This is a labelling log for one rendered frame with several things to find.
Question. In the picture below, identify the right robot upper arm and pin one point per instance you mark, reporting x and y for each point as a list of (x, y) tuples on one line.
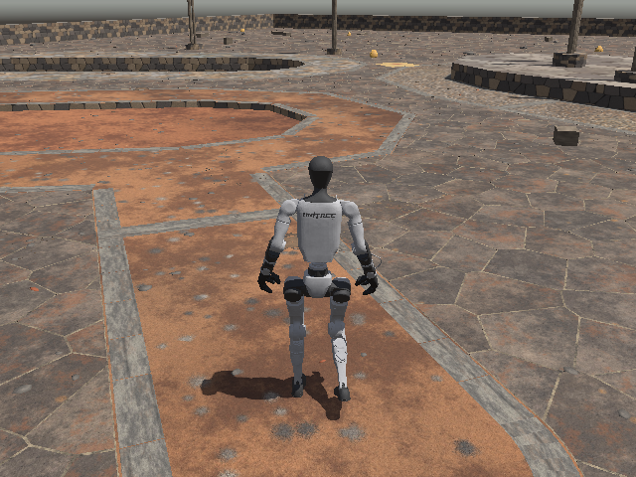
[(350, 210)]

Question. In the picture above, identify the robot right forearm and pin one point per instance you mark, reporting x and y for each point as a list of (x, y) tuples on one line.
[(367, 263)]

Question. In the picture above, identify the robot left hand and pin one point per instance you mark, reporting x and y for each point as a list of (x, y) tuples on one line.
[(269, 278)]

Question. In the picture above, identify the robot torso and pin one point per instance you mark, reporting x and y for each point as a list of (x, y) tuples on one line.
[(318, 232)]

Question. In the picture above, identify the robot right hand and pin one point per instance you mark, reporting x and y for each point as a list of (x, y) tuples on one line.
[(363, 280)]

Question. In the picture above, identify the left robot thigh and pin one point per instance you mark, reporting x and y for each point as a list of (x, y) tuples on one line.
[(293, 291)]

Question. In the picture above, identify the left robot upper arm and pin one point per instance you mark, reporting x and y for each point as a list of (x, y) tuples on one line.
[(288, 208)]

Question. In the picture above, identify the robot left forearm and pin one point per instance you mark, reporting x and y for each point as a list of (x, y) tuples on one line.
[(269, 260)]

